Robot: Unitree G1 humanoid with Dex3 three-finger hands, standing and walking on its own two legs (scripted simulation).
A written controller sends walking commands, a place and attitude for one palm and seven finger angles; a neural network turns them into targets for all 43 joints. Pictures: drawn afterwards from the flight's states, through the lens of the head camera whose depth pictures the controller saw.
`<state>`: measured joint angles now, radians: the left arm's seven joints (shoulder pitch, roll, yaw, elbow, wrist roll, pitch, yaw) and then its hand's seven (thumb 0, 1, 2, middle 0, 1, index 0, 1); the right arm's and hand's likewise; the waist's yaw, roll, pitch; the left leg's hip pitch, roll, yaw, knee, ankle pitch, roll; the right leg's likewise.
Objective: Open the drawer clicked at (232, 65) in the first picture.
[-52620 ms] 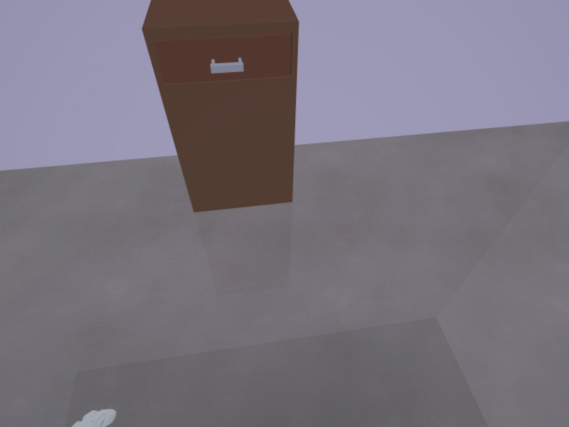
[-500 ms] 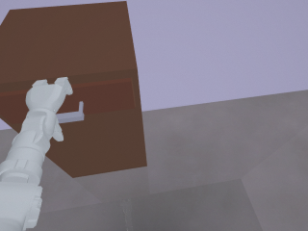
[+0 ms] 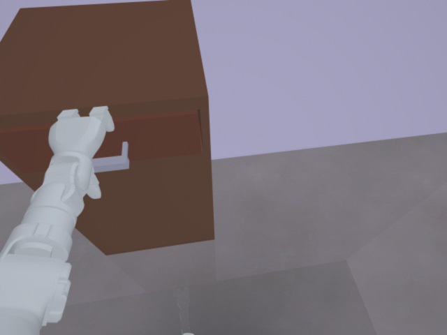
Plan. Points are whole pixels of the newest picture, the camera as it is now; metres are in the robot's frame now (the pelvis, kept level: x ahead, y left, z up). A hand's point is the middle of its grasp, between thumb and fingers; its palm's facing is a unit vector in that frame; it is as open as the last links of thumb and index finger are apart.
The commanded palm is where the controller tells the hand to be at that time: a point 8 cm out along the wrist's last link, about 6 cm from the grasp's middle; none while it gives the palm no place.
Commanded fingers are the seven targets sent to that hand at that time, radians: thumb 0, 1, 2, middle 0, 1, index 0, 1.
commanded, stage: re-aim the fingers above the handle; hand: left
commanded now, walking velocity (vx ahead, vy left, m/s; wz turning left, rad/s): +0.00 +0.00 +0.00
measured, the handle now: (104, 156) +0.49 +0.27 -0.02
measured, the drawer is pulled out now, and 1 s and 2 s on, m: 0.01 0.00 0.00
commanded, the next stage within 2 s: lower the fingers behind the handle in 1.02 s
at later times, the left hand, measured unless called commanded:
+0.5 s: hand (94, 151) +0.45 +0.26 +0.04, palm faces -0.04 -0.02 -1.00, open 13.6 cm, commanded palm +0.43 +0.26 +0.10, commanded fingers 0.00 -0.50 0.30 -0.30 -1.20 -0.30 -1.20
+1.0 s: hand (91, 154) +0.45 +0.27 +0.04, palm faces -0.03 -0.03 -1.00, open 13.7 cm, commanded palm +0.43 +0.26 +0.11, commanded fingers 0.00 -0.50 0.30 -0.30 -1.20 -0.30 -1.20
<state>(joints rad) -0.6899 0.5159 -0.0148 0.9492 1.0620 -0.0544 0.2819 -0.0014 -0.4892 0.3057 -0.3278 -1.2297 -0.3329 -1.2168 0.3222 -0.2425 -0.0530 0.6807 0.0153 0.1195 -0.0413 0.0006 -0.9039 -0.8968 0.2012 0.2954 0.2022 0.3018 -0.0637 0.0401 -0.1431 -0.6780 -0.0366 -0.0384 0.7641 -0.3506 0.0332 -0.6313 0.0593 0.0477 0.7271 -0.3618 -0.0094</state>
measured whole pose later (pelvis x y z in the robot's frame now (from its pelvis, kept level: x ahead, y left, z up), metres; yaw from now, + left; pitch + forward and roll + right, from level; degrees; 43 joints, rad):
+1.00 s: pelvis +0.02 +0.00 +0.00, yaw +0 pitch +16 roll -1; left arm -0.63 0.53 0.02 0.90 1.05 -0.07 0.28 0.00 -0.49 0.31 -0.33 -1.21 -0.34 -1.21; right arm 0.32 -0.25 -0.07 0.70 0.01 0.13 -0.05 0.00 -0.90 -0.90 0.20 0.30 0.20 0.30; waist -0.06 0.04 -0.14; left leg -0.67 -0.03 -0.04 0.77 -0.37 0.03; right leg -0.62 0.07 0.04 0.72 -0.38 -0.02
